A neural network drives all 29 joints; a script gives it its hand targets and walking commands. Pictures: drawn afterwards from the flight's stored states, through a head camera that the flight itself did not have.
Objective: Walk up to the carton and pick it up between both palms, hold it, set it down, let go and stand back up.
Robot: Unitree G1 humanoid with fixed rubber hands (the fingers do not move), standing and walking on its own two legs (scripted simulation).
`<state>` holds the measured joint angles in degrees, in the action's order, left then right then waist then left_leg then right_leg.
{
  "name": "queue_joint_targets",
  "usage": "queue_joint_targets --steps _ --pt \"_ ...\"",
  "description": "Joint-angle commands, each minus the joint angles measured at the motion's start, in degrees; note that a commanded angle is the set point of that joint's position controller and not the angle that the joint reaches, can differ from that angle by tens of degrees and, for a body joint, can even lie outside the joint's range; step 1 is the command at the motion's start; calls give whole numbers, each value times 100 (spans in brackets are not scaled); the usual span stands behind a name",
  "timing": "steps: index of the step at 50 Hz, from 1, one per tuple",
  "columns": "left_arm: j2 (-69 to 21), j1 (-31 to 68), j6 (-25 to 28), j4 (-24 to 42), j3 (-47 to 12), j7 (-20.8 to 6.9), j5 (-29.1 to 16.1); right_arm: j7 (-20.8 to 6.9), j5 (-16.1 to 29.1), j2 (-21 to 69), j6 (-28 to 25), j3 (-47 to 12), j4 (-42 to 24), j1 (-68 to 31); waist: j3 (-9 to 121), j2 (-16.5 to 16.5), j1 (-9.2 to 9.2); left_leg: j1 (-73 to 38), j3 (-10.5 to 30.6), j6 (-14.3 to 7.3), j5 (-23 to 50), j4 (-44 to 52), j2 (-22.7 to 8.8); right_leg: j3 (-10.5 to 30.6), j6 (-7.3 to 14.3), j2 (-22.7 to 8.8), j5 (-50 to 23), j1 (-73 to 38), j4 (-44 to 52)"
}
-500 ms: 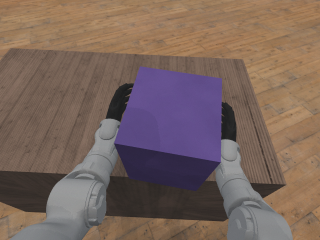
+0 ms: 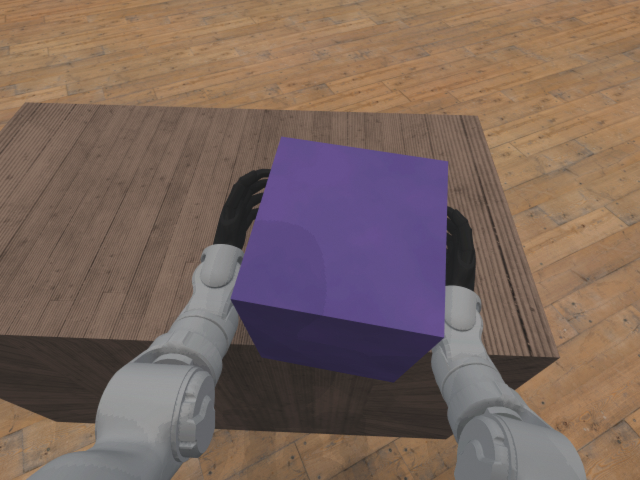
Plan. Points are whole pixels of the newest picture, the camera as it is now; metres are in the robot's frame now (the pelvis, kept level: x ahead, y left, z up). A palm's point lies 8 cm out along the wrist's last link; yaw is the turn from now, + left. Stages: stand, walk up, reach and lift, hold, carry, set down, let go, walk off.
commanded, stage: reach and lift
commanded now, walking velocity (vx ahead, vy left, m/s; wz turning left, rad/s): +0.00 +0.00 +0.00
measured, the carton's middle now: (343, 271) +0.39 -0.01 +0.03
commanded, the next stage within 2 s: none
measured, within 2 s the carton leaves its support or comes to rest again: neither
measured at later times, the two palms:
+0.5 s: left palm (225, 213) +0.42 +0.13 +0.11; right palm (460, 257) +0.38 -0.15 +0.08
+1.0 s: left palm (205, 149) +0.38 +0.12 +0.24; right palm (509, 218) +0.36 -0.16 +0.18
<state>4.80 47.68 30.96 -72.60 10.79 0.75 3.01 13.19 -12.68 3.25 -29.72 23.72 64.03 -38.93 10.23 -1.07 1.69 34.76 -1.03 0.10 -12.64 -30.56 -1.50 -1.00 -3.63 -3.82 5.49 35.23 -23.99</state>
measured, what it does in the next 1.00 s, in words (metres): stands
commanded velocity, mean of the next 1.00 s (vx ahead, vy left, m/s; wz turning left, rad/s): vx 0.00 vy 0.00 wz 0.00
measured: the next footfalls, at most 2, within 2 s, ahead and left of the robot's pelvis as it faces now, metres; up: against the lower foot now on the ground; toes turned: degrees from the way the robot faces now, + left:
none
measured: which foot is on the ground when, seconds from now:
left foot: down 0.00-1.00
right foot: down 0.00-1.00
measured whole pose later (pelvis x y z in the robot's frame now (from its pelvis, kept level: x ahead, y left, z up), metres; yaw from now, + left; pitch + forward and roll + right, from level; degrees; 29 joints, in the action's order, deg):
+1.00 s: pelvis -0.02 -0.01 +0.01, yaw +0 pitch +0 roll +0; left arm 6.2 58.5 -18.5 -59.1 8.8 7.4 -2.7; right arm 12.6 4.6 -2.3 17.8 12.6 50.3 -46.4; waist 11.0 -1.1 1.7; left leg 16.4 -1.0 0.3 -12.4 -28.8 -1.5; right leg -1.0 -3.3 -3.8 6.2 17.7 -24.0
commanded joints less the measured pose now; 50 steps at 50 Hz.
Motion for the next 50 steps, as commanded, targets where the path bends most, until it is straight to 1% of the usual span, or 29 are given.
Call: queue_joint_targets --steps 1,6,10,15,20,23,27,31,33,36,40,43,45,50 --pt "-3345 4266 302 555 -1743 -411 161 -1048 -907 3686 -418 -2353 -528 -4173 4510 -202 -67 -1508 -315 302 1791 376 172 -343 507 741 -1091 -2243 68" --pt "-3563 4086 193 771 -2039 -395 -78 -1024 -520 3813 -230 -2828 -841 -4122 4867 -232 -65 -1649 -252 352 2315 237 217 -294 483 782 -1778 -2553 -43" --pt "-3748 3892 74 1024 -2247 -369 -243 -1013 -167 3920 -24 -3250 -1231 -4133 5119 -267 -103 -1765 -205 392 2746 118 258 -234 448 815 -2277 -2849 -147" --pt "-4034 3835 -198 1555 -2567 -306 -478 -990 293 3938 365 -3762 -1952 -4291 5208 -358 -114 -2056 -121 445 3090 20 289 -190 420 867 -2427 -3018 -167" --pt "-4261 4092 -587 2450 -2877 -211 -693 -1029 772 3783 910 -4132 -2559 -4428 5103 -558 -116 -2572 40 524 3366 -11 264 -172 438 948 -2011 -2783 -80" --pt "-4458 4268 -942 2983 -3088 -153 -826 -1063 1066 3599 1291 -4280 -2916 -4548 4940 -630 -91 -2902 152 588 3432 35 230 -185 457 991 -1572 -2512 29" --pt "-4737 4313 -1594 3423 -3295 -97 -943 -1109 1483 3400 1859 -4497 -3377 -4809 4584 -551 -141 -3202 241 611 3271 179 190 -169 482 1018 -946 -2247 205" --pt "-4901 4376 -2370 3782 -3306 -47 -983 -1131 1908 3291 2483 -4608 -3705 -5241 4095 -431 -214 -3332 287 582 2979 351 178 -150 494 1014 -477 -2274 358" --pt "-4956 4533 -2774 3923 -3233 -41 -1011 -1138 2063 3239 2774 -4578 -3877 -5633 3800 -347 -227 -3295 315 542 2686 452 182 -146 504 999 -243 -2344 429" --pt "-5010 4736 -3384 4030 -3005 -31 -1038 -1159 2276 3181 3184 -4482 -4204 -6357 3401 -205 -301 -3163 344 452 2193 605 191 -139 517 982 40 -2530 504" --pt "-5064 4822 -4083 3851 -2421 -57 -942 -1196 2376 3177 3658 -4131 -4442 -7253 2937 -6 -411 -2914 328 303 1540 797 198 -109 507 955 321 -2867 567" --pt "-5044 4825 -4470 3532 -1862 -124 -725 -1222 2319 3184 3920 -3771 -4339 -7639 2657 91 -458 -2692 291 192 1149 916 232 -92 482 927 412 -3159 585" --pt "-4956 4887 -4690 3260 -1506 -208 -560 -1236 2200 3131 4068 -3414 -4084 -7739 2405 102 -399 -2547 268 139 834 1028 246 -98 471 903 516 -3313 611" --pt "-4538 5069 -5070 2428 -654 -443 -85 -1295 1806 2831 4338 -2343 -3215 -7681 1590 2 -78 -2052 229 62 -233 1430 261 -154 442 879 986 -3553 693"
